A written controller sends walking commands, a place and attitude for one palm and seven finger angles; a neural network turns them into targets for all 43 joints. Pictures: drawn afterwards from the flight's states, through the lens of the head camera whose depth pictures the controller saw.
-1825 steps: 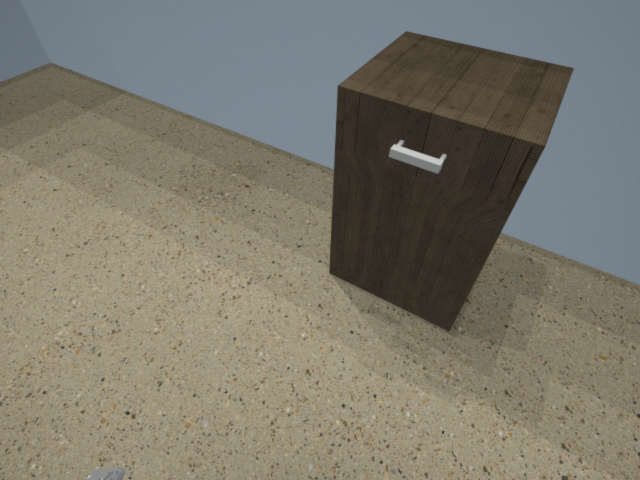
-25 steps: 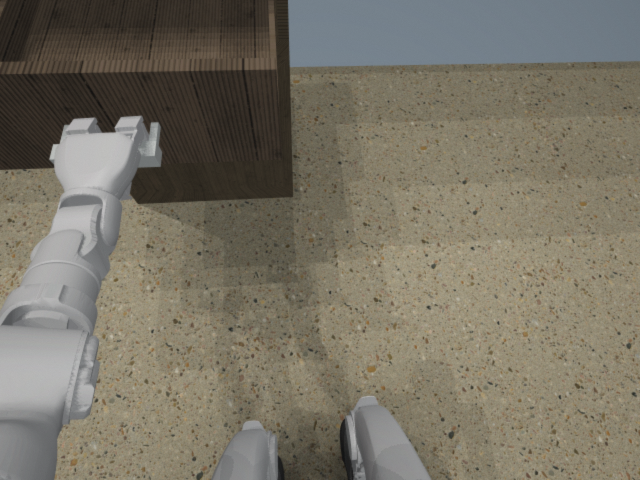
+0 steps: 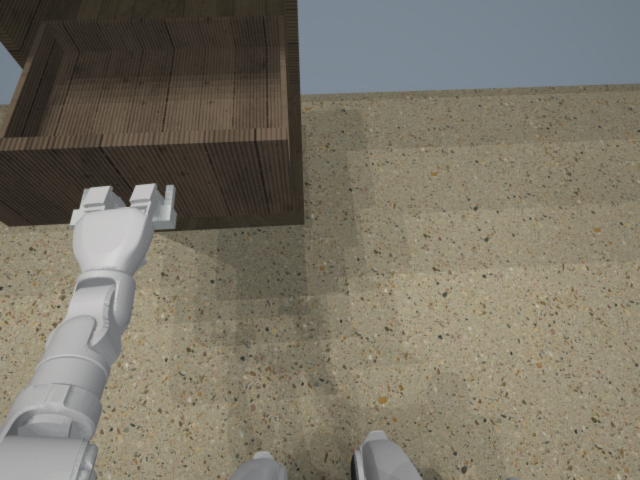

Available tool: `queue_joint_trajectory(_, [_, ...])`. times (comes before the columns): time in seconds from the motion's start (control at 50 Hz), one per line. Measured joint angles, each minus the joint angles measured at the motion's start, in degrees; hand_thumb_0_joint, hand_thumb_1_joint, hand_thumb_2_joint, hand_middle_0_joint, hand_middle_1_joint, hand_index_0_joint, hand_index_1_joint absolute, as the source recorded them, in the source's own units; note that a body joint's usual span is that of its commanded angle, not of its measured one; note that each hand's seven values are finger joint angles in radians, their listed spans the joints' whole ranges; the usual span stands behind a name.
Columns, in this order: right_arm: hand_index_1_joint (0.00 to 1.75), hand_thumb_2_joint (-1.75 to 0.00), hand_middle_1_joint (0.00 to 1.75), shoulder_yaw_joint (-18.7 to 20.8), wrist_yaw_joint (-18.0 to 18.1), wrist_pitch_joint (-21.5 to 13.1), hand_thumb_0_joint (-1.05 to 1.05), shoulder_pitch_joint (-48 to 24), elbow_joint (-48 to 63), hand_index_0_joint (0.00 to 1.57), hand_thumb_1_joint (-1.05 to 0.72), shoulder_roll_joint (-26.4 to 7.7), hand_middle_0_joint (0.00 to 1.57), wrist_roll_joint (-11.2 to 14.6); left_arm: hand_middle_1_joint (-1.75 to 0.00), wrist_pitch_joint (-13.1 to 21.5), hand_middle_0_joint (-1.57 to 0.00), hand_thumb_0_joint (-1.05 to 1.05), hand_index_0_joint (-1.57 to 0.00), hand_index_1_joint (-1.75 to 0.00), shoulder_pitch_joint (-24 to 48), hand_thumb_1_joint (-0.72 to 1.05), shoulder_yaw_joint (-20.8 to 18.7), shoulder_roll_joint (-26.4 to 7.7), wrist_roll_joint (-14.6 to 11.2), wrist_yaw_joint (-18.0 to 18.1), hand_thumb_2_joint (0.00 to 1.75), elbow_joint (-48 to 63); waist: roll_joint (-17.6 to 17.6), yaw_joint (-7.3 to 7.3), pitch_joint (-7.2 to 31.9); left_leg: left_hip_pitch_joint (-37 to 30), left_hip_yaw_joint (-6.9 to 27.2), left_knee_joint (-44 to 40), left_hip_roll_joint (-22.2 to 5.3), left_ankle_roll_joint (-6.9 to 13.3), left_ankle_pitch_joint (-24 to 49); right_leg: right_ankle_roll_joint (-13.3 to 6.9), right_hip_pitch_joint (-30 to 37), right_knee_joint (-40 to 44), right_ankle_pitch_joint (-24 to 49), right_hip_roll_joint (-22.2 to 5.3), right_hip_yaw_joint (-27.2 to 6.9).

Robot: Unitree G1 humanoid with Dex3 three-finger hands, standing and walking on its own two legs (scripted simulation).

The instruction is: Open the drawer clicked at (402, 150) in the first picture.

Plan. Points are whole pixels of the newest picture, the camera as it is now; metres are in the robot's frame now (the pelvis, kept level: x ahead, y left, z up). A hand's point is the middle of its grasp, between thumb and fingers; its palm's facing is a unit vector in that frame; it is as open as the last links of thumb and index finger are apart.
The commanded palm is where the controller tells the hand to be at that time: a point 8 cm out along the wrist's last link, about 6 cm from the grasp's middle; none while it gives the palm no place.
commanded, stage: pull the drawer open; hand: left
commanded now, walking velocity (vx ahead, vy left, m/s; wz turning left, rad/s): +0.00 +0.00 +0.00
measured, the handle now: (127, 206) +0.47 +0.27 -0.02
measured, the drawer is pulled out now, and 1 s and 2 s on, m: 0.30 0.15 0.05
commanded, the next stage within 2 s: relax the arm and regain balance in 1.50 s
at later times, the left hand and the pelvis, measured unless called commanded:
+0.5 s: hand (141, 195) +0.50 +0.26 -0.04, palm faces -0.12 -0.02 -0.99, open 6.1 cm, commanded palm +0.50 +0.25 +0.01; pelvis +0.04 -0.02 -0.01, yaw +3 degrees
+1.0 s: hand (148, 157) +0.57 +0.26 -0.04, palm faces -0.13 +0.00 -0.99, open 5.8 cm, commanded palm +0.56 +0.25 +0.01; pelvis +0.05 -0.03 -0.02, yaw +1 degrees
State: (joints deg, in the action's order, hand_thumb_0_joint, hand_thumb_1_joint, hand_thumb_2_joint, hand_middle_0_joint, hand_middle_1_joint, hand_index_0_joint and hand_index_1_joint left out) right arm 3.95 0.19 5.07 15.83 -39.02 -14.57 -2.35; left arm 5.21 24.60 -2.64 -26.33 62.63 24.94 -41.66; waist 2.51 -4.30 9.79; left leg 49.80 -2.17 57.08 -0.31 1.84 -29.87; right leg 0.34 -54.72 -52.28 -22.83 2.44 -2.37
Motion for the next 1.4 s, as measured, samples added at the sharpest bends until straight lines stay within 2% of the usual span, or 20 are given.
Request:
queue_joint_trajectory(0.08, [0.3, -0.9, 0.3, 0.1, 0.6, -0.3, 0.0, -0.2, -2.3, 0.2, -0.9, -0.4, 0.2, -1.0, -1.27, 2.3, -0.26, 0.0, -0.31, -1.29, 4.3, 0.7, 2.2, 1.2, 2.7, 2.8, 0.8, -4.9, -0.2, 1.48, 0.8, 1.0, 1.5, 1.9, 0.8, -0.4, 0.0, -0.4, -0.1, -1.6, -1.5, -1.0, 1.6])
queue_joint_trajectory(0.18, [0.3, -0.9, 0.3, 0.4, 0.7, -0.5, 0.0, -2.0, -3.6, 0.2, -0.9, -0.2, 0.2, -1.6, -1.32, 2.1, -0.34, -0.01, -0.35, -1.32, 13.8, 0.71, 4.0, 0.1, 4.0, 4.2, 0.82, -13.4, -0.3, 0.92, 1.4, 4.2, 2.9, 4.3, 1.2, -0.7, -2.0, -0.3, -2.7, -4.0, -4.2, -1.7, 3.2])
queue_joint_trajectory(0.28, [0.3, -0.9, 0.3, 0.4, -0.1, 0.8, 0.0, -2.1, -2.3, 0.2, -0.9, 0.7, 0.2, -1.6, -1.34, 0.2, -0.35, 0.01, -0.35, -1.32, 16.4, 0.7, 2.9, -0.6, 2.3, 1.0, 0.78, -14.3, -0.5, 0.41, 0.5, 5.5, 2.1, 5.4, 1.0, -0.9, 2.3, -0.6, -3.3, -3.8, -2.0, -1.3, 2.2])
queue_joint_trajectory(0.36, [0.3, -0.9, 0.3, -0.2, -0.1, 0.8, 0.0, 0.3, -2.0, 0.2, -0.9, 0.9, 0.2, -1.4, -1.34, 1.2, -0.36, 0.02, -0.34, -1.32, 16.6, 0.69, 2.0, -1.8, 1.7, -0.9, 0.75, -16.1, -0.4, -0.01, 1.1, 4.2, 1.8, 3.9, 0.8, -0.4, 2.2, -0.8, -1.8, -1.6, -3.1, -0.9, 1.6])
queue_joint_trajectory(0.44, [0.3, -0.9, 0.3, -0.3, 0.0, 0.5, 0.0, 2.1, -2.8, 0.2, -0.9, 0.8, 0.2, -1.7, -1.35, 3.1, -0.36, 0.02, -0.34, -1.33, 17.3, 0.69, 0.4, -3.5, 1.8, -1.3, 0.75, -17.4, -0.4, -0.66, 1.2, 5.1, 1.7, 5.0, 0.7, -0.2, 3.1, -1.0, -2.5, -2.4, -3.0, -0.6, 1.3])
queue_joint_trajectory(0.5, [0.3, -0.9, 0.3, -0.4, 0.0, 0.0, 0.0, 3.2, -3.6, 0.2, -0.9, 0.4, 0.2, -2.1, -1.35, 4.5, -0.37, 0.01, -0.34, -1.33, 20.4, 0.68, -0.1, -5.2, 2.5, -1.3, 0.76, -20.4, -0.4, -1.68, 1.6, 7.3, 2.3, 6.8, 0.8, -0.3, 3.6, -1.2, -4.4, -3.9, -3.2, -0.5, 1.6])
queue_joint_trajectory(0.58, [0.3, -0.9, 0.3, 0.0, -0.6, -0.3, 0.0, 4.2, -3.7, 0.2, -0.9, -0.3, 0.2, -2.4, -1.35, 4.6, -0.37, 0.01, -0.35, -1.33, 22.9, 0.68, -1.4, -8.0, 3.2, -2.1, 0.79, -21.2, -0.3, -3.0, 1.9, 9.4, 2.7, 8.3, 0.3, -0.7, 1.4, -1.5, -6.6, -5.1, -5.2, 0.2, 1.6])
queue_joint_trajectory(0.7, [0.3, -0.9, 0.3, 0.2, -1.0, 0.0, 0.0, 5.0, -2.9, 0.2, -0.9, -1.1, 0.2, -2.3, -1.35, 3.8, -0.35, 0.01, -0.39, -1.34, 23.6, 0.68, -2.7, -10.4, 1.9, -4.6, 0.81, -19.7, -0.3, -3.04, 0.2, 10.5, 2.5, 9.2, 0.2, -0.3, 3.8, -1.7, -7.7, -5.3, -3.7, 1.0, 0.5])
queue_joint_trajectory(0.82, [0.3, -0.9, 0.3, -0.5, -0.9, -0.6, 0.0, 6.1, -2.4, 0.2, -0.9, -1.2, 0.2, -2.0, -1.35, 6.3, -0.36, 0.01, -0.4, -1.34, 22.9, 0.68, -4.1, -11.9, 1.1, -6.2, 0.78, -19.6, -0.4, -2.84, 0.4, 10.2, 2.9, 8.6, 0.3, 0.0, 4.7, -1.9, -7.4, -4.4, -3.4, 1.4, 0.2])
queue_joint_trajectory(0.88, [0.3, -0.9, 0.3, -1.0, -0.6, -1.3, 0.0, 6.0, -2.5, 0.2, -0.9, -1.4, 0.2, -1.9, -1.35, 7.5, -0.37, 0.01, -0.4, -1.34, 25.5, 0.68, -3.4, -13.0, 1.9, -6.2, 0.79, -22.0, -0.3, -3.42, 1.0, 12.0, 3.4, 10.2, 0.2, 0.1, 4.9, -2.0, -8.8, -5.8, -3.8, 1.3, 1.0])
queue_joint_trajectory(0.96, [0.3, -0.9, 0.3, -0.9, -0.8, -1.9, 0.0, 5.4, -1.9, 0.2, -0.9, -1.4, 0.2, -2.1, -1.35, 7.1, -0.37, 0.01, -0.41, -1.35, 28.6, 0.67, -3.1, -14.7, 2.4, -6.8, 0.81, -23.0, -0.1, -4.47, 1.5, 14.5, 4.1, 12.2, 0.0, -0.3, 3.9, -2.3, -10.9, -7.5, -5.2, 1.4, 1.9])
queue_joint_trajectory(1.02, [0.3, -0.9, 0.3, -0.8, -1.2, -1.7, 0.0, 4.8, -1.1, 0.2, -0.9, -1.3, 0.2, -2.1, -1.35, 6.5, -0.36, 0.01, -0.41, -1.35, 27.8, 0.67, -4.0, -15.2, 1.3, -7.8, 0.82, -20.3, -0.4, -4.18, 0.7, 14.8, 4.1, 12.9, -0.1, -0.4, 4.6, -2.6, -11.1, -7.8, -5.0, 1.8, 1.7])
queue_joint_trajectory(1.12, [0.3, -0.9, 0.3, -1.3, -1.6, -1.4, 0.0, 4.9, -0.4, 0.2, -0.9, -1.1, 0.2, -1.8, -1.35, 6.7, -0.36, 0.02, -0.4, -1.35, 26.2, 0.68, -4.5, -14.9, 0.1, -9.1, 0.79, -17.7, -0.6, -2.87, -0.3, 14.3, 4.0, 13.0, -0.1, 0.3, 8.6, -2.5, -10.2, -7.3, -2.5, 2.1, 1.3])
queue_joint_trajectory(1.28, [0.3, -0.9, 0.3, -1.6, -1.9, -2.7, 0.0, 6.0, -1.3, 0.2, -0.9, -1.0, 0.2, -1.6, -1.35, 8.0, -0.37, 0.01, -0.39, -1.34, 28.8, 0.68, -3.2, -16.2, -0.3, -12.2, 0.75, -18.4, -0.3, -3.79, 0.2, 16.5, 5.1, 15.9, -0.3, 0.7, 14.1, -2.3, -10.9, -9.9, 0.0, 2.0, 2.9])
queue_joint_trajectory(1.4, [0.3, -0.9, 0.3, -1.3, -2.9, -2.9, 0.0, 8.1, -2.2, 0.2, -0.9, -1.1, 0.2, -1.6, -1.35, 7.7, -0.37, 0.02, -0.39, -1.34, 26.9, 0.67, -2.9, -16.3, -2.7, -15.3, 0.72, -13.9, -0.1, -2.69, -0.6, 16.8, 5.8, 18.8, -0.6, 1.2, 22.5, -2.8, -9.6, -11.8, 3.7, 2.8, 3.2])
